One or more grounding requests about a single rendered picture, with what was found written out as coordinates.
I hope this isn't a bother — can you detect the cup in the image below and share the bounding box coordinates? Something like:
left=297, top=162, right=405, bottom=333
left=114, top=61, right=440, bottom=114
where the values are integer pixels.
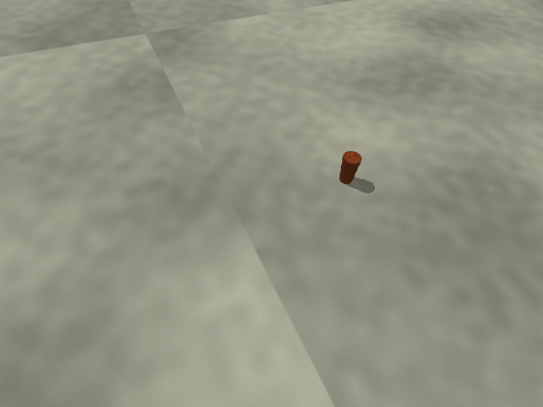
left=339, top=151, right=361, bottom=184

